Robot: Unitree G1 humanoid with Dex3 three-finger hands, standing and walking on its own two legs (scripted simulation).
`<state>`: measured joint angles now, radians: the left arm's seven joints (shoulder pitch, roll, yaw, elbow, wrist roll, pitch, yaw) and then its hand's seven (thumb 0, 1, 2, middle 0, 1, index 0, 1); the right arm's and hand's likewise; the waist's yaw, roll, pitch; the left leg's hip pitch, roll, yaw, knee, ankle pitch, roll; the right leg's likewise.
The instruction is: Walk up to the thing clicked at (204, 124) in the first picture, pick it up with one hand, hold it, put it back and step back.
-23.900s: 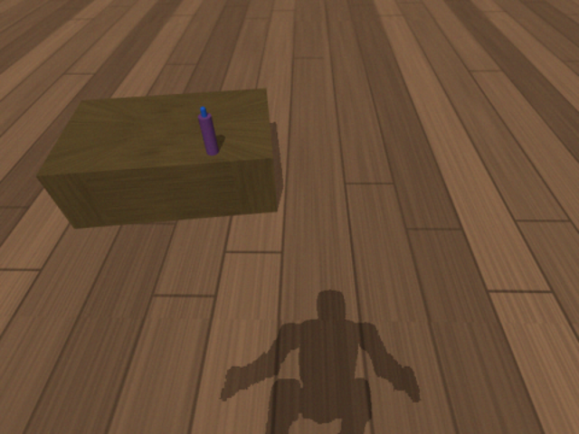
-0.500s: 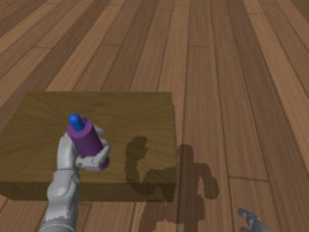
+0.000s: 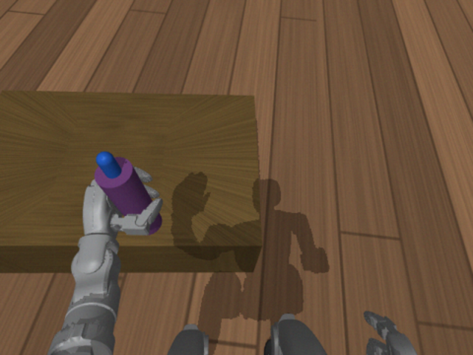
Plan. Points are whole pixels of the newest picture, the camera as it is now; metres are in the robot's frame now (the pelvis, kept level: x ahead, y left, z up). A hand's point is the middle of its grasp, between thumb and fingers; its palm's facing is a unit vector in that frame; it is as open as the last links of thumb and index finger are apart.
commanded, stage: crouch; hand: left
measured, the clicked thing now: (129, 195) +0.38 +0.18 +0.03
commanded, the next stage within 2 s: lower in 0.86 s
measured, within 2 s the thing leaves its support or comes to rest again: neither
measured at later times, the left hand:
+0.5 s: hand (154, 201) +0.44 +0.18 -0.11, palm faces +0.07 -1.00 -0.02, open 7.4 cm
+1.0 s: hand (159, 200) +0.46 +0.18 -0.15, palm faces +0.06 -1.00 -0.02, open 7.4 cm
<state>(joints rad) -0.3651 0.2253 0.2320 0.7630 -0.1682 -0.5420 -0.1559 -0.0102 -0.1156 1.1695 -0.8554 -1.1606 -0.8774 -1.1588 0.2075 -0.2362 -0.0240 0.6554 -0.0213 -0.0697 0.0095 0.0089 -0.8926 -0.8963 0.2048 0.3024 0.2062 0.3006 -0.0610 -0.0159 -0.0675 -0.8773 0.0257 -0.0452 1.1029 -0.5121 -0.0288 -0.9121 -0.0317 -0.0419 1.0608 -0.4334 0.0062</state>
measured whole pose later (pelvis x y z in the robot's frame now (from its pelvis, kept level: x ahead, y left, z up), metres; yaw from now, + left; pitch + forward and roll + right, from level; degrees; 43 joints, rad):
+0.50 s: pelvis -0.03 +0.00 -0.11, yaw -1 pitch +30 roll -2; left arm -0.70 0.33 0.38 1.03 -0.09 -0.61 -0.15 -0.01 -0.12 1.18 -0.86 -1.15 -0.89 -1.15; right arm 0.21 -0.23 0.01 0.68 -0.06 -0.01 0.05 0.01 -0.91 -0.90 0.21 0.30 0.21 0.30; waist -0.11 0.01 -0.17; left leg -1.48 0.02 -0.06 1.60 -0.65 -0.02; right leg -1.51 -0.04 -0.03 1.53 -0.54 0.01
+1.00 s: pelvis -0.04 +0.01 -0.16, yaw -1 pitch +34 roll -3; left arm -0.82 0.40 0.39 1.07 -0.07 -0.56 -0.13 -0.01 -0.12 1.18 -0.86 -1.15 -0.88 -1.15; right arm 0.23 -0.25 0.03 0.67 -0.06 -0.01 0.04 0.01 -0.92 -0.90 0.20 0.30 0.21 0.30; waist -0.16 0.02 -0.18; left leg -1.68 0.01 -0.07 1.76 -0.67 -0.02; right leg -1.71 -0.04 -0.03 1.68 -0.56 0.01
